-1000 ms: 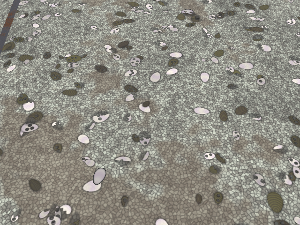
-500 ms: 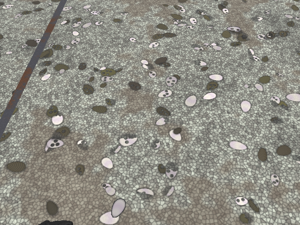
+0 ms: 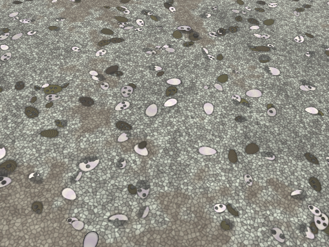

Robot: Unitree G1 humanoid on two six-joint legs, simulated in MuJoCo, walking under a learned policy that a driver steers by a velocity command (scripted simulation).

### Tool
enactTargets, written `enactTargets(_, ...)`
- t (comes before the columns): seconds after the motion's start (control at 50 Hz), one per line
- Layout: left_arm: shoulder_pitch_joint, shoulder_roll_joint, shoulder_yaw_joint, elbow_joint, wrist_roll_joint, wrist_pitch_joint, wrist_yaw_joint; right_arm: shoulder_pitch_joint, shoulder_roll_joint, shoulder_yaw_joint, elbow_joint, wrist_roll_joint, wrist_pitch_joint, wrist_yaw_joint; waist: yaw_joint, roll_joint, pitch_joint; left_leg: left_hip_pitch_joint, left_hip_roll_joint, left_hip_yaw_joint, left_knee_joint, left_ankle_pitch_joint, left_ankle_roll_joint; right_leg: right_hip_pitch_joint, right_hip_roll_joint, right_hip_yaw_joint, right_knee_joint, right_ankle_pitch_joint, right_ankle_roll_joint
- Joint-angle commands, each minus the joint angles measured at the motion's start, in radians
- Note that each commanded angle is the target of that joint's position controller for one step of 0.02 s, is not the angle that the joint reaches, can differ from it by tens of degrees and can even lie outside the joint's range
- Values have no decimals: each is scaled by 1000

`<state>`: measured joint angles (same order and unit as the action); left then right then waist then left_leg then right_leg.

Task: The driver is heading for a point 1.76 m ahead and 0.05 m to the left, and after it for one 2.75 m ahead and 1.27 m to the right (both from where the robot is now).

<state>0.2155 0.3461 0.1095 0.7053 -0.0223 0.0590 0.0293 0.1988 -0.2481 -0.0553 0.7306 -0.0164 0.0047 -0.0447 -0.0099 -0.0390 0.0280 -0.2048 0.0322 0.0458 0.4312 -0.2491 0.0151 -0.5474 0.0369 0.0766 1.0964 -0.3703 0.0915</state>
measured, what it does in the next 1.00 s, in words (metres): steps on the spot: right foot, then left foot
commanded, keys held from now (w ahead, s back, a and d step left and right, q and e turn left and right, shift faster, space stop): e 0.18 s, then no key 0.10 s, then q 0.72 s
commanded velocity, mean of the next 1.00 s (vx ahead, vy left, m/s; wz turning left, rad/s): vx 0.00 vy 0.00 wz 0.07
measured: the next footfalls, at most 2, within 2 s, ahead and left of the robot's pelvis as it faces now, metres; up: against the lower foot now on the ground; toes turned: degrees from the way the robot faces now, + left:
right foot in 0.20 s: +0.03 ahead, -0.15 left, +0.00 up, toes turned -9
left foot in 0.72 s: +0.02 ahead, +0.08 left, +0.00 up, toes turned +6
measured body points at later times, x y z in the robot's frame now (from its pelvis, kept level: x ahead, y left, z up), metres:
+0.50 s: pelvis +0.00 -0.06 -0.01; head +0.01 -0.08 +0.44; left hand +0.22 +0.15 -0.09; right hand +0.05 -0.35 -0.13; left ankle +0.02 +0.09 -0.71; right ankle -0.01 -0.14 -0.74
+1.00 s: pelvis -0.01 -0.01 +0.00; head +0.03 +0.02 +0.45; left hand +0.12 +0.30 -0.11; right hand +0.17 -0.28 -0.07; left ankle -0.02 +0.07 -0.74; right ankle +0.01 -0.18 -0.67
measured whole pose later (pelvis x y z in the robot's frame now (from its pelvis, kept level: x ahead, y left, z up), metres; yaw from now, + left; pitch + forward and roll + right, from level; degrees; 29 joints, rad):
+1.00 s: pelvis -0.01 -0.01 +0.00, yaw +8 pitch +2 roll -3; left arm 0.08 0.33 0.09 0.74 -0.01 0.02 0.04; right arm 0.21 -0.31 -0.06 0.65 0.01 0.02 -0.02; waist -0.01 -0.02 0.06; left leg -0.23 -0.05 -0.11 0.42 -0.21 0.06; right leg -0.49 0.01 0.07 0.97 -0.36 0.10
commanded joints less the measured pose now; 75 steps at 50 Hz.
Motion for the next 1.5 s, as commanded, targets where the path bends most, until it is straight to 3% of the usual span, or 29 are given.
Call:
enactTargets(0.02, -97, 23, -11, -128, 0, -14, -16, 14, -188, -51, -55, 4, 2, -10, -44, 202, -54, 195, 250, -149, -100, 422, 201, -96, -53, -36, -122, -1, 23)
enactTargets(0.14, -88, 42, -7, -166, -1, -5, -47, -11, -242, -74, -56, 31, 2, 14, -35, 232, -70, 133, 288, -84, -54, 462, 185, 124, -51, -137, -402, 5, -40)
enactTargets(0.2, 13, 66, 13, -138, 5, -3, -44, 16, -200, -64, -29, 51, -10, 22, 23, 146, -104, 13, 226, 9, 129, 337, 70, 399, -15, -123, -716, 293, -130)
enactTargets(0.22, 60, 164, 39, -145, 7, -6, -28, 35, -142, -44, -43, 7, -14, 28, 19, -84, -158, -211, 136, 96, 382, 24, -27, 621, -208, 139, -722, 651, -200)
enactTargets(0.24, 52, 224, 40, -164, 34, -20, -26, -24, -105, -25, -97, -19, -16, 25, 29, -270, -176, -442, 7, 53, 599, -443, -88, 631, -445, 410, -703, 882, -418)
enactTargets(0.26, 70, 155, 21, -156, 47, -42, -34, -80, -171, -45, -92, 1, -12, 20, 90, -132, -216, -434, 25, -66, 742, -442, -91, 573, -435, 365, -729, 793, -467)
enactTargets(0.28, 20, 126, 6, -146, 47, -57, -35, -80, -181, -50, -85, 24, -5, 20, 56, -110, -162, -428, 40, -85, 763, -369, -80, 511, -370, 263, -736, 697, -412)
enactTargets(0.32, -99, 52, -20, -142, 23, -64, -29, -24, -177, -53, -35, 17, 13, 9, 3, -78, -120, -387, 59, -90, 695, -222, -88, 441, -276, 138, -749, 571, -319)
enactTargets(0.38, -136, -23, -54, -108, 47, -76, -23, 57, -131, -39, 10, 20, 20, 19, -33, -92, -131, -215, 54, -79, 577, -88, -109, 353, -221, 18, -771, 564, -298)
enactTargets(0.44, -126, 13, -46, -75, 56, -77, -17, -8, -120, -22, -10, 22, 20, 23, 11, -96, -84, -158, 56, -73, 380, -95, -101, 353, -239, 22, -789, 430, -304)
enactTargets(0.52, -106, 91, -18, -46, 37, -57, -8, -24, -170, -32, -41, 33, 24, 21, 38, -83, -28, -225, 42, -55, 369, -196, -85, 394, -323, 110, -790, 352, -352)
enactTargets(0.68, -159, 92, -4, -34, 12, -30, 9, 50, -124, -28, -47, 38, 27, 50, -16, -64, -97, -109, 0, 22, 179, -104, -26, 461, -335, 9, -659, 624, -308)
enactTargets(0.7, -149, 90, -1, -24, 2, -25, 11, 74, -133, -32, -44, 35, 26, 54, -33, -56, -100, -42, -13, 20, 54, 30, 1, 431, -306, -31, -609, 550, -260)
enactTargets(0.72, -113, 65, -3, -14, 5, -28, 9, 83, -195, -49, -52, 26, 24, 47, -21, 53, -100, 57, 45, -110, -42, 265, 50, 331, -232, -110, -472, 368, -172)
enactTargets(0.74, -144, 6, -21, -56, 55, -36, 4, 90, -314, -77, -76, 24, 20, 31, 10, 333, -98, 202, 284, -450, -44, 667, 191, 46, -72, -217, -212, -61, -57)
enactTargets(0.76, -243, 24, -18, -83, 47, -44, 7, 124, -291, -67, -90, -9, 3, 41, -72, 303, -127, 186, 381, -571, -86, 722, 356, -64, 9, -79, -9, -340, -38)
enactTargets(0.78, -228, 53, -7, -75, 27, -44, 4, 99, -271, -61, -95, -13, -16, 46, -51, 189, -116, 188, 338, -498, -84, 672, 344, -95, -21, -18, 86, -302, -42)
enactTargets(0.82, -183, 64, 2, -41, 22, -41, 8, 9, -236, -55, -106, 22, -26, 39, -3, 105, -86, 191, 237, -383, -64, 578, 240, -127, -52, 2, 67, -145, -41)
enactTargets(0.84, -174, 71, 6, -36, 27, -40, 11, -10, -221, -48, -114, 33, -22, 32, 7, 114, -91, 185, 215, -361, -66, 588, 223, -106, -57, 5, 54, -90, -31)
enactTargets(1.02, -180, 45, -4, -40, 15, -55, 6, 7, -251, -60, -150, 28, 13, 11, -17, 181, -83, 130, 148, -409, -75, 366, 216, 10, -16, 10, -242, 22, 16)
enactTargets(1.14, -147, 53, -6, -34, 9, -75, -15, -33, -232, -49, -165, 19, 25, 22, -26, 214, -103, 62, 146, -466, -25, 384, 208, 167, -15, -10, -402, 4, -9)
enactTargets(1.2, -87, 38, -10, -19, 13, -90, -32, -74, -206, -35, -167, 33, 31, 20, 20, 198, -107, 37, 110, -479, 26, 360, 163, 303, -16, -34, -665, 176, -47)
enactTargets(1.22, -75, 49, -10, -18, 26, -95, -33, -51, -184, -27, -160, 29, 27, 19, 21, 165, -106, -5, 78, -467, 40, 256, 117, 386, -58, 1, -746, 313, -71)
enactTargets(1.24, -62, 94, -10, -30, 49, -98, -30, -2, -125, -7, -152, 0, 19, 19, -10, 11, -142, -56, -1, -363, 159, 62, 50, 475, -221, 161, -778, 504, -122)
enactTargets(1.26, -124, 88, -26, -24, 66, -98, -33, 51, -113, -6, -150, -6, 13, 19, -87, -141, -102, -100, -94, -259, 177, -221, -6, 407, -316, 287, -758, 624, -261)
enactTargets(1.28, -163, 18, -49, -33, 60, -104, -39, 48, -144, -10, -133, -21, 10, 15, -74, -139, -96, -42, -42, -225, 172, -248, -51, 333, -332, 314, -788, 511, -323)
enactTargets(1.32, -168, 42, -46, -22, 36, -103, -44, -8, -147, -16, -110, -21, 7, 12, -44, -112, -73, 17, -37, -200, 48, -38, -59, 330, -198, 218, -765, 311, -228)
enactTargets(1.36, -130, 88, -40, -14, 22, -102, -38, -54, -155, -19, -120, -15, 11, 12, -17, -108, -42, 52, -35, -190, 24, 52, -54, 287, -168, 211, -764, 241, -185)
enactTargets(1.5, -105, 122, -21, -55, 0, -70, -18, -13, -143, -37, -110, 2, -13, 4, 0, -64, -69, -18, -57, -104, 111, 41, -40, 315, -153, 300, -676, 377, -243)
Keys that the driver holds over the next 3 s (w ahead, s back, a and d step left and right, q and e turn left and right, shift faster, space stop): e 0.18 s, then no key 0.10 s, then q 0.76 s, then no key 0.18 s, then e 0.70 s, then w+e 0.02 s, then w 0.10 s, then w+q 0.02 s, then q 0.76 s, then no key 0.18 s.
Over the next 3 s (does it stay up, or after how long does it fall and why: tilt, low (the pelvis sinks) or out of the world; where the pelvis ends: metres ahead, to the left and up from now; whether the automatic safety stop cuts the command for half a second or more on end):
stays up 0.13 -0.12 0.00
